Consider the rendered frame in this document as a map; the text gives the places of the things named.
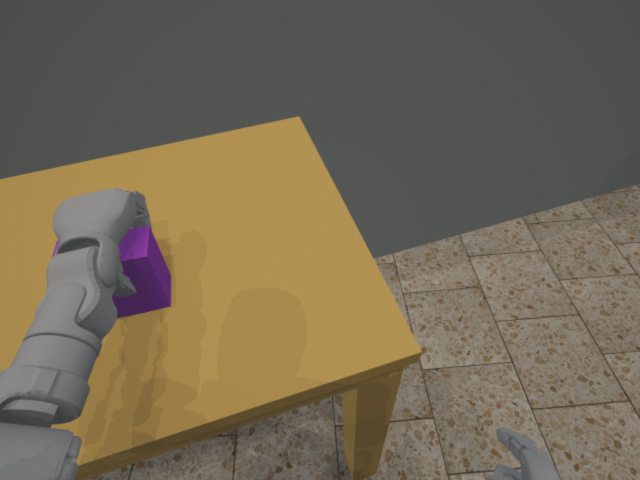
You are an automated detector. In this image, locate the robot left forearm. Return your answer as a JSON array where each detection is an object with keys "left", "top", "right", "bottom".
[{"left": 0, "top": 232, "right": 120, "bottom": 428}]

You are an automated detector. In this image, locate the sponge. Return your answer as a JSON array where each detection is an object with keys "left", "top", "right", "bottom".
[{"left": 52, "top": 226, "right": 171, "bottom": 318}]

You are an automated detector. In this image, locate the left robot hand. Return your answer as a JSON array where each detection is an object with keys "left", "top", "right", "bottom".
[{"left": 52, "top": 188, "right": 152, "bottom": 297}]

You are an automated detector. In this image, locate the table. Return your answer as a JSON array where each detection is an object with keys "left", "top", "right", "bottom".
[{"left": 0, "top": 116, "right": 422, "bottom": 480}]

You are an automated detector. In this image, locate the left robot upper arm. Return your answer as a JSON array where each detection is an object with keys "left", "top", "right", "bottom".
[{"left": 0, "top": 422, "right": 82, "bottom": 480}]

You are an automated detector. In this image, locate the right robot hand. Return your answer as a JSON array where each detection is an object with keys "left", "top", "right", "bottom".
[{"left": 487, "top": 427, "right": 561, "bottom": 480}]

